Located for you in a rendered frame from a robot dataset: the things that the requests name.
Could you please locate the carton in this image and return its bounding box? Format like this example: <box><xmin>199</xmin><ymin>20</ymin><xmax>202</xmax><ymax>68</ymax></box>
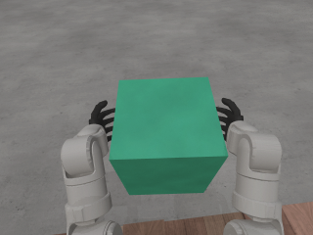
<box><xmin>109</xmin><ymin>76</ymin><xmax>229</xmax><ymax>196</ymax></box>

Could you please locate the robot right forearm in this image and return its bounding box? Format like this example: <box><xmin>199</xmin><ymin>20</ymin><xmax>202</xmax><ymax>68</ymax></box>
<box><xmin>226</xmin><ymin>120</ymin><xmax>285</xmax><ymax>235</ymax></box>

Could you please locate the right robot hand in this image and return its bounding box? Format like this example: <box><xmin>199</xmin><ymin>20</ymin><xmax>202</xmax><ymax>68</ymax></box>
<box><xmin>216</xmin><ymin>98</ymin><xmax>244</xmax><ymax>141</ymax></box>

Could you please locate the left robot hand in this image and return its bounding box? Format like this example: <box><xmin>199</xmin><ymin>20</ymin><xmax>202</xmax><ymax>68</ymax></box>
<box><xmin>89</xmin><ymin>100</ymin><xmax>115</xmax><ymax>142</ymax></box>

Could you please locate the left robot upper arm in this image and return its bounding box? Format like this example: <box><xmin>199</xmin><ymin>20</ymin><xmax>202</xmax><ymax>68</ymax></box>
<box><xmin>71</xmin><ymin>220</ymin><xmax>123</xmax><ymax>235</ymax></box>

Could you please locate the right robot upper arm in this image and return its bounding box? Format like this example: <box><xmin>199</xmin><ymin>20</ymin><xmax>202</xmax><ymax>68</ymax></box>
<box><xmin>223</xmin><ymin>219</ymin><xmax>280</xmax><ymax>235</ymax></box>

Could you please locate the robot left forearm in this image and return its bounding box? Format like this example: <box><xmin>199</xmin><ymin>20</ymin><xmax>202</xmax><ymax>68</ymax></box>
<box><xmin>61</xmin><ymin>123</ymin><xmax>112</xmax><ymax>235</ymax></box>

